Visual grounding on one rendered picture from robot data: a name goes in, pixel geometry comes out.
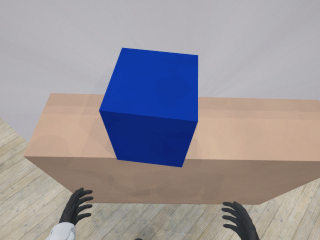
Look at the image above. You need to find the robot right hand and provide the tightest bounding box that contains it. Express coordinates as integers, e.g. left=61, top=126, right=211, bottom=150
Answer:
left=221, top=201, right=260, bottom=240

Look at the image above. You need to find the robot left hand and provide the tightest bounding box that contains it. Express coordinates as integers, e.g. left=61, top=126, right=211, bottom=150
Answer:
left=59, top=187, right=93, bottom=226

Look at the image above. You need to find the carton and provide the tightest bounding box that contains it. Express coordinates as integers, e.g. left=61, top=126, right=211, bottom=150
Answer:
left=99, top=47, right=198, bottom=168

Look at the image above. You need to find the left robot forearm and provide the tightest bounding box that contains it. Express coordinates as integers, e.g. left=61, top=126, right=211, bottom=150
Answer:
left=45, top=222, right=76, bottom=240

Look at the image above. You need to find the pedestal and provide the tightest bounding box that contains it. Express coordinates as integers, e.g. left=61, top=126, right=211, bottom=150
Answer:
left=23, top=93, right=320, bottom=205

